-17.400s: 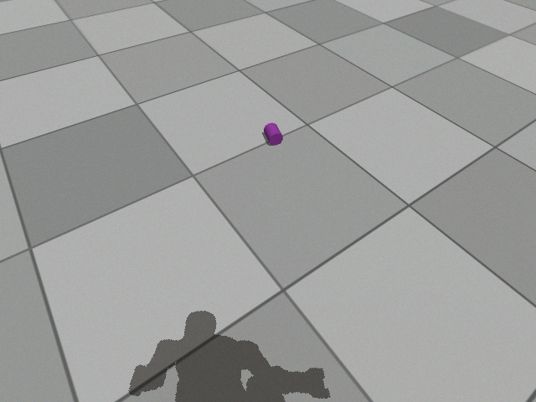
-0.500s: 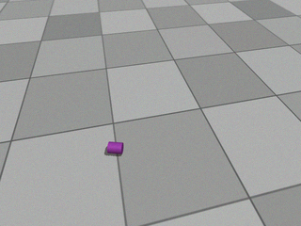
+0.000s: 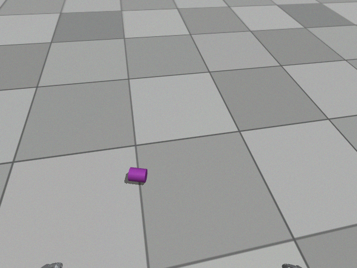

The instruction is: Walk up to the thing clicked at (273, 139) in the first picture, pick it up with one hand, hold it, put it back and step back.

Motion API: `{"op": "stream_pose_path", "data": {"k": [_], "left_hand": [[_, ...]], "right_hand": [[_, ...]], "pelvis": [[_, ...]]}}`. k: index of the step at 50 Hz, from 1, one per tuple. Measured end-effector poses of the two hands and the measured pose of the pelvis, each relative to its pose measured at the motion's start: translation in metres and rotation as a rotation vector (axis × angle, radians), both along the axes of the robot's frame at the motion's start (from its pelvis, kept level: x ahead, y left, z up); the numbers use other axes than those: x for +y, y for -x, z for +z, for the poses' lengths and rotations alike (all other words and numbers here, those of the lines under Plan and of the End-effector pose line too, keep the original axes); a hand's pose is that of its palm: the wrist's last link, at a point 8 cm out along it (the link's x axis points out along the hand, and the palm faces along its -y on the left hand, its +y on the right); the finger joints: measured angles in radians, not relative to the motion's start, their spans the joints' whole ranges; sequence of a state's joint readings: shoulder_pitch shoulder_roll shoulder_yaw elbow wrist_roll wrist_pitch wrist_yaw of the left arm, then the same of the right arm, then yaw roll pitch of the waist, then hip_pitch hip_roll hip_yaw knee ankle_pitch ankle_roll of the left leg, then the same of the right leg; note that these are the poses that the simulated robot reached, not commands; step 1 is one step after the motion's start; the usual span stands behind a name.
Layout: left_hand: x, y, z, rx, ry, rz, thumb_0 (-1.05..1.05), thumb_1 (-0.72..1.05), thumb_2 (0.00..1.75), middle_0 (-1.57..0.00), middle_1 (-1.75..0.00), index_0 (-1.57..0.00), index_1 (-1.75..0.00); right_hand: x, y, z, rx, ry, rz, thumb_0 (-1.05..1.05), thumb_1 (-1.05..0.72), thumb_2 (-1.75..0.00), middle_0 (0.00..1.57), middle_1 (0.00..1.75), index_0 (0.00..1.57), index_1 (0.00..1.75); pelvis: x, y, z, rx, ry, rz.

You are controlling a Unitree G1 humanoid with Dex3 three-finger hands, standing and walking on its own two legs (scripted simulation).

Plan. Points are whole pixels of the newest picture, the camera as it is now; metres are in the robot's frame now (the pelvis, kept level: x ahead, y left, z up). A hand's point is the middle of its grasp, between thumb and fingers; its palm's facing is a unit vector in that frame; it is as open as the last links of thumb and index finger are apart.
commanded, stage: stand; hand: left
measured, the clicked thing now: (137, 174) +0.74 +0.23 -0.74
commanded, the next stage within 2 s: walk up in 0.98 s
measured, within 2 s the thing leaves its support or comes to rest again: neither
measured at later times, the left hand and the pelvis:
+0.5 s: hand out of the picture +0.06 +0.24 -0.15, palm faces -0.04 -0.94 -0.34, open 7.4 cm; pelvis -0.01 -0.02 +0.01, yaw -1 degrees
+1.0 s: hand out of the picture +0.07 +0.23 -0.15, palm faces -0.04 -0.94 -0.33, open 7.4 cm; pelvis +0.00 -0.02 +0.00, yaw -1 degrees
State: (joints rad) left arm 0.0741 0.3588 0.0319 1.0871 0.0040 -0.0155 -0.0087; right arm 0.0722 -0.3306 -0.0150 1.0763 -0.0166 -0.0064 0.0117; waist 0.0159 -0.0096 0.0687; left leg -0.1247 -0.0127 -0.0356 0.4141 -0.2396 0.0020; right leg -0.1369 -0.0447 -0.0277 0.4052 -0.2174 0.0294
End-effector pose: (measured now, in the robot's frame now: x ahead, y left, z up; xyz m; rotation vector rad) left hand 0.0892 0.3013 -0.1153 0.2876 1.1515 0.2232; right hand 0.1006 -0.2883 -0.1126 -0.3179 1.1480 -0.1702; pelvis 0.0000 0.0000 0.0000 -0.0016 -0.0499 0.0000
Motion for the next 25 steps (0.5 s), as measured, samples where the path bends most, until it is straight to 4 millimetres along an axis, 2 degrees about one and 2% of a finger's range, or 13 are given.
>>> {"op": "stream_pose_path", "data": {"k": [9,17,25], "left_hand": [[-0.010,0.020,-0.001,0.070,0.004,-0.014,0.01,0.91,0.90,-0.20,-0.30,-0.20,-0.30],[-0.017,0.032,-0.001,0.098,0.004,-0.021,0.01,0.91,0.90,-0.21,-0.30,-0.20,-0.30],[-0.022,0.036,0.000,0.108,-0.002,-0.028,0.01,0.91,0.90,-0.21,-0.30,-0.20,-0.30]], "right_hand": [[-0.008,0.005,0.002,-0.001,-0.008,-0.010,0.00,-0.91,-0.90,0.20,0.30,0.20,0.30],[-0.017,0.026,-0.001,0.046,-0.007,-0.028,0.00,-0.91,-0.90,0.20,0.30,0.20,0.30],[-0.025,0.048,-0.005,0.095,-0.008,-0.046,0.00,-0.91,-0.90,0.20,0.30,0.20,0.30]], "pelvis": [[-0.005,0.003,0.004,-0.002,-0.004,-0.006],[-0.011,0.008,0.005,-0.001,-0.006,-0.008],[-0.017,0.010,0.005,0.004,-0.006,-0.009]]}}
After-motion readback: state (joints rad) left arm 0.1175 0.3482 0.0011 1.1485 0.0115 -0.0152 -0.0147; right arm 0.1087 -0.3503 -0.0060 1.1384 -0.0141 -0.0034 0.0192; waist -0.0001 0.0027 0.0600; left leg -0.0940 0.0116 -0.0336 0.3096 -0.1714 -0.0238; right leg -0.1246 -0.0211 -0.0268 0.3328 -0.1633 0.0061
